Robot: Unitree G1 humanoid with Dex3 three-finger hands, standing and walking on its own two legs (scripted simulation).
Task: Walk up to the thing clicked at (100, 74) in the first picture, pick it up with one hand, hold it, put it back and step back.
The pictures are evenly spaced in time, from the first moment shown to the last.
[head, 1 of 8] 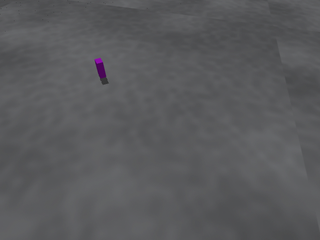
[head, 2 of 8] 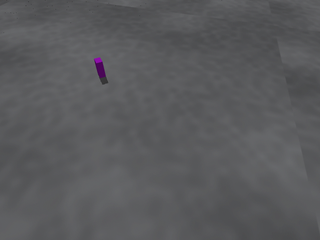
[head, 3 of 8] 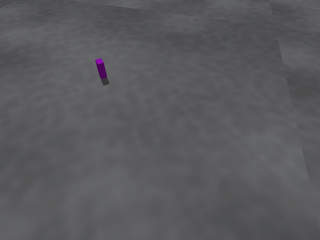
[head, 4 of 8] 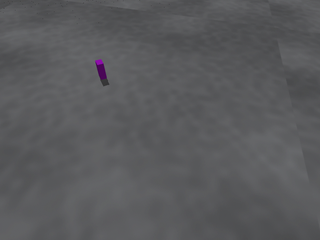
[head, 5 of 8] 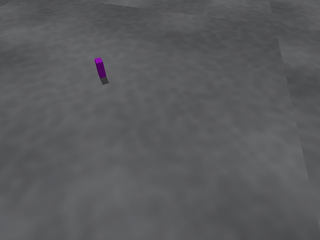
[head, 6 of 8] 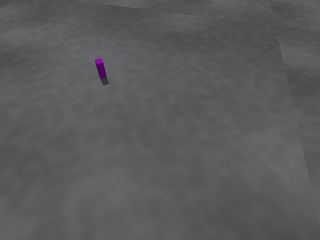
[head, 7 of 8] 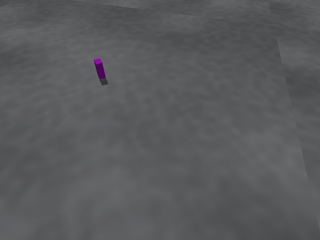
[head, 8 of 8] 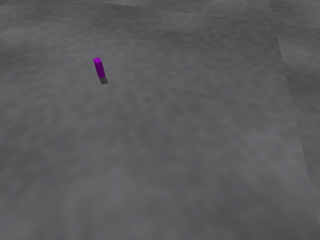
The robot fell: no
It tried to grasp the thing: no
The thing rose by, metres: 0.00
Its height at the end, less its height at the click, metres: +0.00
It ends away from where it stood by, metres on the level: 0.00
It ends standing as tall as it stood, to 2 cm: yes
